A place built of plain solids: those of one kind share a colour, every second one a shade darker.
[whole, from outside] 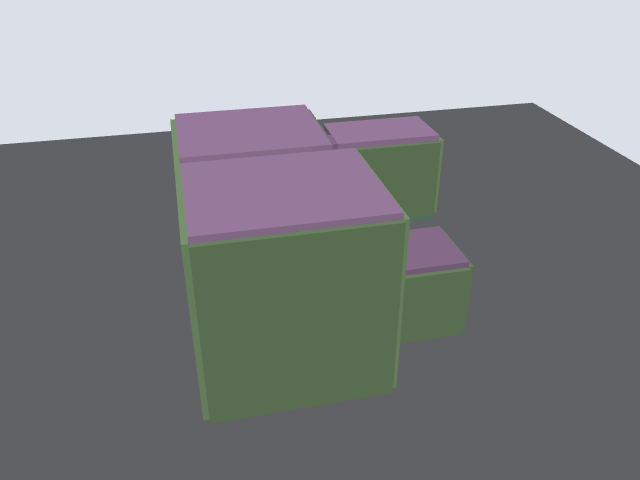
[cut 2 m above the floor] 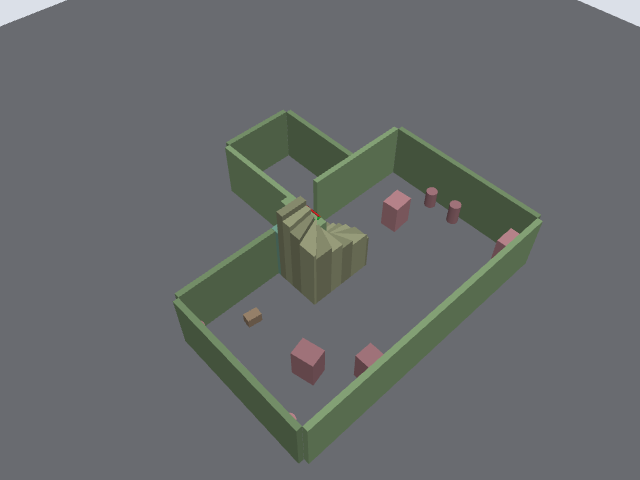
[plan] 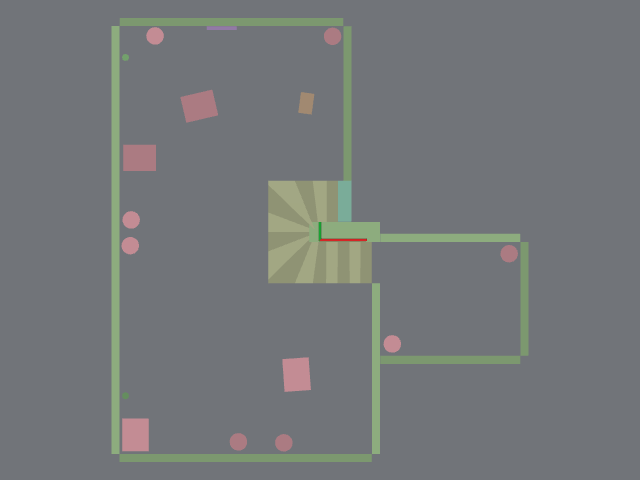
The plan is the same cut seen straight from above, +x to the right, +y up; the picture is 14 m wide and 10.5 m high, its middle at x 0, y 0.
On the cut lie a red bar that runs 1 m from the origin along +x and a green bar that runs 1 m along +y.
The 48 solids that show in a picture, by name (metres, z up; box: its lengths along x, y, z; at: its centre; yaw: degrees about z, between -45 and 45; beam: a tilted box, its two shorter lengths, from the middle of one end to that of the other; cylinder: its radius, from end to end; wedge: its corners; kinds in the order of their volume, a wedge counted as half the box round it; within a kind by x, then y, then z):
{
 "wall_1": {"box": [0.18, 9.36, 5.93], "at": [-4.47, 0.0, 2.92]},
 "wall_2": {"box": [4.89, 0.18, 5.93], "at": [-1.94, 4.77, 2.92]},
 "wall_3": {"box": [5.52, 0.18, 5.93], "at": [-1.62, -4.77, 2.92]},
 "wall_4": {"box": [1.55, 0.44, 6.18], "at": [0.54, 0.18, 2.79]},
 "wall_5": {"box": [0.18, 3.38, 5.93], "at": [0.6, 2.99, 2.92]},
 "wall_6": {"box": [0.18, 3.74, 5.93], "at": [1.22, -2.81, 2.92]},
 "wall_7": {"box": [3.54, 0.18, 2.76], "at": [2.46, 0.31, 4.51]},
 "wall_8": {"box": [3.07, 0.18, 2.67], "at": [2.85, -2.62, 1.28]},
 "wall_9": {"box": [3.07, 0.18, 2.67], "at": [2.85, 0.05, 1.28]},
 "wall_10": {"box": [0.18, 2.05, 2.76], "at": [4.32, 1.42, 4.51]},
 "wall_11": {"box": [0.18, 2.49, 2.67], "at": [4.47, -1.29, 1.28]},
 "roof_1": {"box": [4.15, 0.44, 0.2], "at": [-2.31, 0.18, 5.98]},
 "roof_2": {"box": [4.89, 4.28, 0.2], "at": [-1.94, 2.54, 5.98]},
 "roof_3": {"box": [5.52, 4.64, 0.2], "at": [-1.62, -2.36, 5.98]},
 "roof_4": {"box": [0.18, 0.9, 0.2], "at": [0.6, 0.85, 5.98]},
 "roof_5": {"box": [3.54, 2.05, 0.2], "at": [2.46, 1.42, 5.98]},
 "roof_6": {"box": [3.07, 2.49, 0.2], "at": [2.85, -1.29, 2.72]},
 "tread_1": {"wedge": [[-1.13, -0.94, -0.05], [-1.13, -0.94, 1.34], [-1.13, -0.86, -0.05], [-1.13, -0.86, 1.34], [-0.55, -0.94, -0.05], [-0.55, -0.94, 1.34], [-0.11, 0.14, -0.05], [-0.11, 0.14, 1.34]]},
 "tread_2": {"wedge": [[-1.13, -0.87, -0.05], [-1.13, -0.87, 1.55], [-1.13, -0.25, -0.05], [-1.13, -0.25, 1.55], [-0.23, 0.01, -0.05], [-0.23, 0.01, 1.54], [-0.23, 0.1, -0.05], [-0.23, 0.1, 1.54]]},
 "tread_3": {"wedge": [[-1.13, -0.25, -0.05], [-1.13, -0.25, 1.74], [-1.13, 0.18, -0.05], [-1.13, 0.18, 1.74], [-0.23, 0.1, -0.05], [-0.23, 0.1, 1.74], [-0.23, 0.18, -0.05], [-0.23, 0.18, 1.74]]},
 "tread_4": {"wedge": [[-1.13, 0.18, -0.05], [-1.13, 0.18, 1.93], [-1.13, 0.61, -0.05], [-1.13, 0.61, 1.93], [-0.23, 0.17, -0.05], [-0.23, 0.17, 1.93], [-0.23, 0.26, -0.05], [-0.23, 0.26, 1.93]]},
 "tread_5": {"wedge": [[-1.13, 0.6, -0.05], [-1.13, 0.6, 2.13], [-1.13, 1.21, -0.05], [-1.13, 1.21, 2.13], [-0.23, 0.26, -0.05], [-0.23, 0.26, 2.13], [-0.23, 0.34, -0.05], [-0.23, 0.34, 2.13]]},
 "tread_6": {"wedge": [[-1.13, 1.21, -0.05], [-1.13, 1.21, 2.33], [-1.13, 1.3, -0.05], [-1.13, 1.3, 2.33], [-0.55, 1.3, -0.05], [-0.55, 1.3, 2.34], [-0.11, 0.22, -0.05], [-0.11, 0.22, 2.33]]},
 "tread_7": {"wedge": [[-0.55, -0.94, -0.05], [-0.55, -0.94, 1.15], [-0.18, -0.04, -0.05], [-0.18, -0.04, 1.15], [-0.16, -0.94, -0.05], [-0.16, -0.94, 1.15], [-0.03, -0.04, -0.05], [-0.03, -0.04, 1.15]]},
 "tread_8": {"wedge": [[-0.55, 1.3, -0.05], [-0.55, 1.3, 2.53], [-0.19, 0.4, -0.05], [-0.19, 0.4, 2.53], [-0.16, 1.3, -0.05], [-0.16, 1.3, 2.53], [-0.04, 0.4, -0.05], [-0.04, 0.4, 2.53]]},
 "tread_9": {"wedge": [[-0.16, -0.94, -0.05], [-0.16, -0.94, 0.96], [-0.04, -0.04, -0.05], [-0.04, -0.04, 0.96], [0.13, -0.94, -0.05], [0.13, -0.94, 0.96], [0.14, -0.04, -0.05], [0.14, -0.04, 0.96]]},
 "tread_10": {"wedge": [[-0.16, 1.3, -0.05], [-0.16, 1.3, 2.73], [-0.05, 0.4, -0.05], [-0.05, 0.4, 2.73], [0.15, 0.4, -0.05], [0.15, 0.4, 2.73], [0.15, 1.3, -0.05], [0.15, 1.3, 2.73]]},
 "tread_11": {"wedge": [[0.13, -0.94, -0.05], [0.13, -0.94, 0.77], [0.14, -0.04, -0.05], [0.14, -0.04, 0.76], [0.38, -0.94, -0.05], [0.38, -0.94, 0.77], [0.39, -0.04, -0.05], [0.39, -0.04, 0.76]]},
 "tread_12": {"wedge": [[0.15, 0.4, -0.05], [0.15, 0.4, 2.93], [0.15, 1.3, -0.05], [0.15, 1.3, 2.93], [0.39, 0.4, -0.05], [0.39, 0.4, 2.93], [0.39, 1.3, -0.05], [0.39, 1.3, 2.93]]},
 "tread_13": {"wedge": [[0.38, -0.94, -0.05], [0.38, -0.94, 0.57], [0.38, -0.04, -0.05], [0.38, -0.04, 0.58], [0.64, -0.04, -0.05], [0.64, -0.04, 0.57], [0.65, -0.94, -0.05], [0.65, -0.94, 0.57]]},
 "tread_14": {"wedge": [[0.64, -0.04, -0.05], [0.64, -0.04, 0.38], [0.65, -0.94, -0.05], [0.65, -0.94, 0.38], [0.88, -0.94, -0.05], [0.88, -0.94, 0.38], [0.88, -0.04, -0.05], [0.88, -0.04, 0.38]]},
 "tread_15": {"wedge": [[0.88, -0.94, -0.05], [0.88, -0.94, 0.19], [0.88, -0.04, -0.05], [0.88, -0.04, 0.19], [1.13, -0.94, -0.05], [1.13, -0.94, 0.19], [1.13, -0.04, -0.05], [1.13, -0.04, 0.19]]},
 "floor_1": {"box": [0.3, 0.9, 3.18], "at": [0.54, 0.85, 1.54]},
 "floor_2": {"box": [3.54, 2.05, 0.23], "at": [2.46, 1.42, 3.01]},
 "bin_1": {"cylinder": 0.19, "from": [-4.15, -0.12, 0.0], "to": [-4.15, -0.12, 0.75]},
 "bin_2": {"cylinder": 0.19, "from": [-4.13, 0.44, 0.0], "to": [-4.13, 0.44, 0.62]},
 "bin_3": {"box": [0.58, 0.72, 1.11], "at": [-4.04, -4.26, 0.51]},
 "bin_4": {"box": [0.72, 0.58, 1.11], "at": [-3.95, 1.8, 0.51]},
 "bin_5": {"cylinder": 0.19, "from": [-3.61, 4.46, 0.0], "to": [-3.61, 4.46, 0.75]},
 "bin_6": {"box": [0.72, 0.58, 1.11], "at": [-2.64, 2.93, 0.51], "yaw": 13.2},
 "bin_7": {"cylinder": 0.19, "from": [-1.78, -4.42, 0.0], "to": [-1.78, -4.42, 0.75]},
 "bin_8": {"cylinder": 0.19, "from": [-0.79, -4.44, 0.0], "to": [-0.79, -4.44, 0.62]},
 "bin_9": {"box": [0.58, 0.72, 1.11], "at": [-0.51, -2.94, 0.51], "yaw": 4.1},
 "bin_10": {"cylinder": 0.19, "from": [0.28, 4.46, 0.0], "to": [0.28, 4.46, 0.62]},
 "bin_11": {"cylinder": 0.19, "from": [1.58, -2.27, 0.0], "to": [1.58, -2.27, 0.75]},
 "bin_12": {"cylinder": 0.19, "from": [4.14, -0.3, 0.0], "to": [4.14, -0.3, 0.75]},
 "bucket_1": {"box": [0.3, 0.46, 0.39], "at": [-0.3, 2.99, 0.14], "yaw": -7.8},
 "cabinet_1": {"box": [0.66, 0.09, 0.61], "at": [-2.15, 4.63, 1.39]}
}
